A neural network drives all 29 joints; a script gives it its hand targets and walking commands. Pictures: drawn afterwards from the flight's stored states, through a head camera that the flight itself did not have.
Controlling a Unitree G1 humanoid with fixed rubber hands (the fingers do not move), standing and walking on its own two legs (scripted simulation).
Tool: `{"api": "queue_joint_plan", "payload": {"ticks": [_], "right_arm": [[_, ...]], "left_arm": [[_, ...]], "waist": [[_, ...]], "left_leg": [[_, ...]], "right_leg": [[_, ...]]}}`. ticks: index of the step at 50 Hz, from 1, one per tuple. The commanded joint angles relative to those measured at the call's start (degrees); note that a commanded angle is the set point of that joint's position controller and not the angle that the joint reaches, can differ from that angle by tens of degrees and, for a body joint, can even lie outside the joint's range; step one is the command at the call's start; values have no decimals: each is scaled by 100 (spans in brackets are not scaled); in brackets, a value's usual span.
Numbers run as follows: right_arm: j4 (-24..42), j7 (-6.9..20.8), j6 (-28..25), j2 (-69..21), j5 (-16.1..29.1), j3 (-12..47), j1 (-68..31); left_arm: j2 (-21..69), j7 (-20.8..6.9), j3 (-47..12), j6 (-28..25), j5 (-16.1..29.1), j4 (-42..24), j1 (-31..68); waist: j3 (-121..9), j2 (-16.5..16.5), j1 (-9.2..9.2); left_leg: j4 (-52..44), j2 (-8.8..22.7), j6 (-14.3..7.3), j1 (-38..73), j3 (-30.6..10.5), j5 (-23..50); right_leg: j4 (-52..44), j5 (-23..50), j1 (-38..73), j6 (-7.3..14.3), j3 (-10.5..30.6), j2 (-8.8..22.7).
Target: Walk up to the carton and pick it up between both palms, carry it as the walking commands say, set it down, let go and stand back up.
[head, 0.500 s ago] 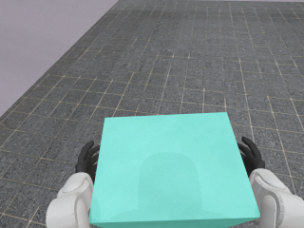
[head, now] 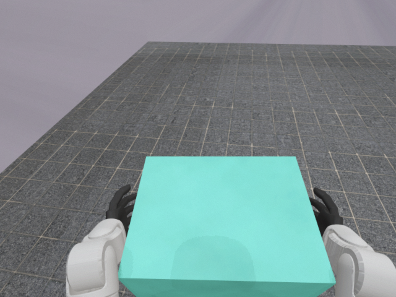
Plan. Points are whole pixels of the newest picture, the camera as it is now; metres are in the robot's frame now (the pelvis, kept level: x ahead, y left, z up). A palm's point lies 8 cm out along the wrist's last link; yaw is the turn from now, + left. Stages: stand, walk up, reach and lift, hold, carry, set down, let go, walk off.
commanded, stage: carry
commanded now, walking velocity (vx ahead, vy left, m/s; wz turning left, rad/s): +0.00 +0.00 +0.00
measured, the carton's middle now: (219, 239) +0.24 -0.01 +0.03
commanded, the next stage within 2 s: none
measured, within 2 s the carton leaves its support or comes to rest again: neither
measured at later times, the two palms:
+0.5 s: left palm (102, 231) +0.23 +0.20 +0.09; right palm (307, 226) +0.22 -0.17 +0.09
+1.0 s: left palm (97, 227) +0.24 +0.21 +0.09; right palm (298, 222) +0.23 -0.16 +0.09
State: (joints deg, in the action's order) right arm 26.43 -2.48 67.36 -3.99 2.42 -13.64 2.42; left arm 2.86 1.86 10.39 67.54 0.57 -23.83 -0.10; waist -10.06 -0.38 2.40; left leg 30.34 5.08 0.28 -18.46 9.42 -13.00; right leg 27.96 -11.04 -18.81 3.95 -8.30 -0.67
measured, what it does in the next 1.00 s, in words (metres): stands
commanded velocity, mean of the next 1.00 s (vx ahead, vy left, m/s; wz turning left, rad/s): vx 0.00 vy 0.00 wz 0.00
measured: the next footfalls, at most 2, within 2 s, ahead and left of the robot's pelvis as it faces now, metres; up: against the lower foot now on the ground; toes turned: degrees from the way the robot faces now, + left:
none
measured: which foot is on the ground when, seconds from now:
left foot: down 0.00-1.00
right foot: down 0.00-1.00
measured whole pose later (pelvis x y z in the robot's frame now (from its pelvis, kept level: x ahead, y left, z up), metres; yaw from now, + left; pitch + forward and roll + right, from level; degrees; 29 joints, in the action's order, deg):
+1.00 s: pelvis +0.01 +0.03 +0.00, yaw +0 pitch +2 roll -1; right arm 25.2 -1.6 63.2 -5.6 2.0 -14.1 2.2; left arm 2.3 1.4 10.7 64.4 0.8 -23.8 0.0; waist -7.2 0.2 -0.4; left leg 30.0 3.4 -2.0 -18.2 10.2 -13.7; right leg 27.5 -10.9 -18.7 1.9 -7.5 0.9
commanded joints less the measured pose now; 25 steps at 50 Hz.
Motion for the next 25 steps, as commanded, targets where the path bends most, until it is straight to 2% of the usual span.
{"api": "queue_joint_plan", "payload": {"ticks": [1,3,4,6,7,8,9,11,15,16,18,20,22,25], "right_arm": [[817,595,-12,-3979,1405,4792,-2720],[948,592,-67,-4063,1382,4801,-2843],[907,588,-70,-4009,1353,4780,-2730],[883,574,-105,-4030,1311,4764,-2618],[866,578,-134,-4060,1270,4719,-2585],[846,578,-151,-4115,1265,4717,-2559],[777,566,-150,-4032,1207,4636,-2508],[911,564,-206,-4029,1153,4641,-2462],[941,542,-223,-4018,1143,4672,-2447],[887,547,-228,-4000,1111,4602,-2369],[874,553,-220,-3922,1105,4604,-2348],[897,555,-223,-3965,1129,4633,-2400],[881,552,-234,-3982,1155,4647,-2499],[839,591,-265,-3976,1181,4633,-2542]], "left_arm": [[3979,-360,-3947,-88,1064,-913,2313],[4148,-403,-4051,-122,1149,-1000,2438],[4113,-406,-4069,-121,1149,-990,2355],[4132,-442,-4113,-144,1210,-975,2297],[4215,-457,-4222,-178,1298,-1137,2491],[4229,-471,-4257,-189,1322,-1157,2506],[4181,-475,-4267,-190,1341,-1159,2547],[4267,-508,-4399,-221,1417,-1254,2589],[4299,-535,-4369,-230,1409,-1100,2394],[4288,-528,-4417,-250,1450,-1255,2521],[4213,-535,-4370,-236,1408,-1178,2425],[4241,-518,-4341,-250,1390,-1161,2388],[4271,-518,-4334,-238,1360,-1046,2416],[4228,-486,-4287,-285,1280,-1068,2455]], "waist": [[-356,116,-214],[-308,186,-213],[-333,49,-212],[-510,94,-222],[-564,-6,-208],[-540,72,-224],[-563,-2,-228],[-516,58,-238],[-666,77,-262],[-678,-23,-250],[-560,-45,-268],[-531,123,-265],[-493,-127,-260],[-615,-112,-273]], "left_leg": [[-355,351,78,282,-464,-165],[-352,361,79,326,-428,-215],[-345,340,58,357,-419,-226],[-314,378,15,484,-460,-67],[-350,392,5,565,-455,20],[-392,430,9,533,-514,47],[-370,435,-2,546,-502,-19],[-423,430,-51,515,-501,-55],[-504,540,-98,491,-627,103],[-528,522,-108,475,-639,93],[-609,531,-131,396,-672,-189],[-558,532,-110,390,-650,-95],[-645,543,-119,369,-679,21],[-699,596,-123,316,-769,61]], "right_leg": [[-1171,-1060,-96,-97,1141,1114],[-1210,-1138,-194,-91,1146,1100],[-1223,-1148,-197,-85,1163,1114],[-1170,-862,-112,-63,1174,1102],[-1051,-701,-94,-75,1100,1060],[-1011,-596,-62,-71,1061,1040],[-1033,-625,-89,-78,1075,1032],[-1000,-600,-119,-100,1049,998],[-773,-158,105,-113,934,952],[-747,-107,120,-108,924,938],[-791,-364,20,-140,924,929],[-836,-345,21,-144,919,936],[-726,-135,54,-131,887,926],[-571,54,184,-160,810,873]]}}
